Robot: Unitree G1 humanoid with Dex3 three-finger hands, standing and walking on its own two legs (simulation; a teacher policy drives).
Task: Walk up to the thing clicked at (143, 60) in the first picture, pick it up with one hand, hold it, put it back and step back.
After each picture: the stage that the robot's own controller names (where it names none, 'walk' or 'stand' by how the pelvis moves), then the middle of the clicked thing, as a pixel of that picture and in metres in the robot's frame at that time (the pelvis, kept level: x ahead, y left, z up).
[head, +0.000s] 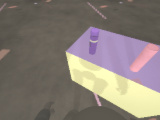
stand; (142, 59) +0.51 -0.34 +0.02
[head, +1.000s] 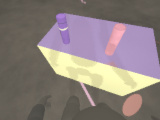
walk; (113, 41) +0.57 -0.09 +0.06
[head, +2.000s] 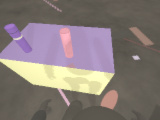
stand; (67, 44) +0.51 +0.25 +0.06
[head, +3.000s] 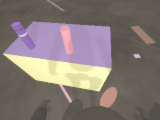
stand; (67, 41) +0.57 +0.26 +0.04
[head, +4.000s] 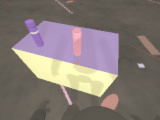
stand; (77, 43) +0.58 +0.18 +0.04
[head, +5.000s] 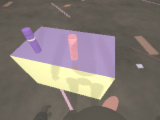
stand; (73, 48) +0.56 +0.19 +0.02
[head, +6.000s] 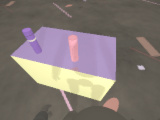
stand; (73, 49) +0.54 +0.19 +0.02
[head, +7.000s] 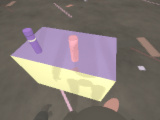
stand; (74, 50) +0.54 +0.19 +0.02
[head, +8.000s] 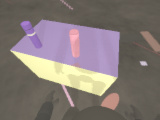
rise first; (75, 44) +0.55 +0.18 +0.02
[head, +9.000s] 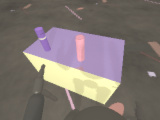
go down; (80, 49) +0.56 +0.17 +0.03
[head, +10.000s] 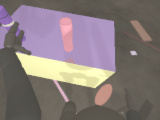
go down; (67, 37) +0.55 +0.17 +0.06
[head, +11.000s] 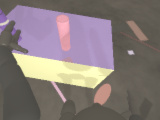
approach; (64, 35) +0.56 +0.18 +0.08
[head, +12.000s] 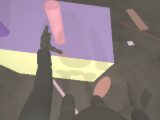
close in; (57, 26) +0.56 +0.19 +0.11
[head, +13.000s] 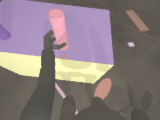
lift; (60, 33) +0.52 +0.17 +0.11
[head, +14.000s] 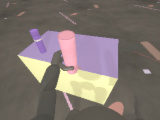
lift; (69, 56) +0.31 +0.14 +0.22
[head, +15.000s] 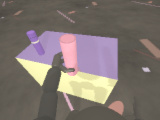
hold; (70, 58) +0.31 +0.14 +0.20
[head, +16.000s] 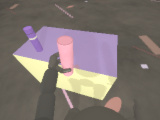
hold; (66, 59) +0.32 +0.16 +0.17
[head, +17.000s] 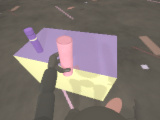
hold; (66, 59) +0.32 +0.16 +0.17
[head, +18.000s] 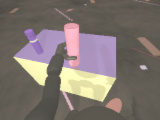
crouch; (73, 47) +0.39 +0.13 +0.21
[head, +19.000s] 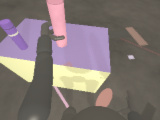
lower; (59, 27) +0.50 +0.18 +0.23
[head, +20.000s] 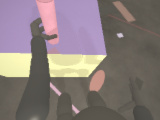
lower; (50, 24) +0.56 +0.16 +0.13
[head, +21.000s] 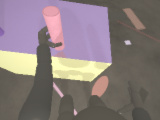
lower; (56, 33) +0.51 +0.18 +0.11
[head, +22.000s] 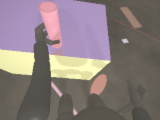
lower; (53, 30) +0.53 +0.18 +0.12
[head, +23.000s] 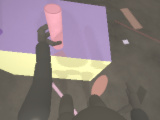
lower; (56, 31) +0.52 +0.17 +0.12
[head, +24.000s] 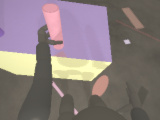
open; (55, 31) +0.53 +0.18 +0.11
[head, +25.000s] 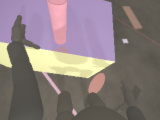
sink last; (59, 24) +0.52 +0.17 +0.12
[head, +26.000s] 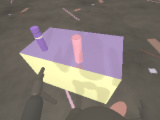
sink last; (77, 50) +0.52 +0.17 +0.07
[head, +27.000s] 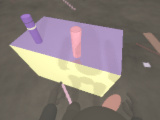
stand; (76, 44) +0.52 +0.17 +0.08
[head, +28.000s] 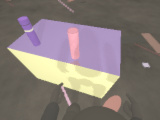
stand; (74, 45) +0.51 +0.18 +0.09
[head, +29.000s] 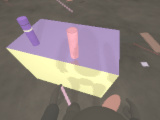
stand; (73, 45) +0.52 +0.18 +0.09
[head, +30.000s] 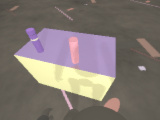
stand; (74, 51) +0.53 +0.19 +0.03
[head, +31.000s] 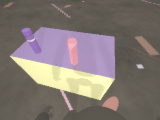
stand; (73, 52) +0.51 +0.19 +0.02
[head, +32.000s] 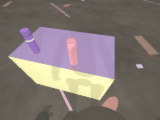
stand; (72, 53) +0.50 +0.19 +0.02
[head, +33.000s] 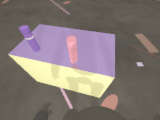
walk; (72, 51) +0.51 +0.19 +0.02
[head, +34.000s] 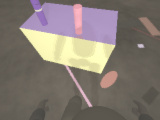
walk; (78, 21) +0.77 +0.22 +0.05
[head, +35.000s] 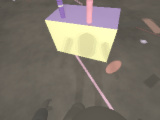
stand; (89, 12) +1.14 +0.16 +0.04
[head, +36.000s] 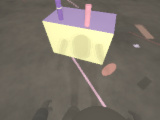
stand; (87, 16) +1.14 +0.16 +0.03
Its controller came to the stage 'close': yes
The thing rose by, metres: 0.21
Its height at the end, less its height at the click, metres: +0.00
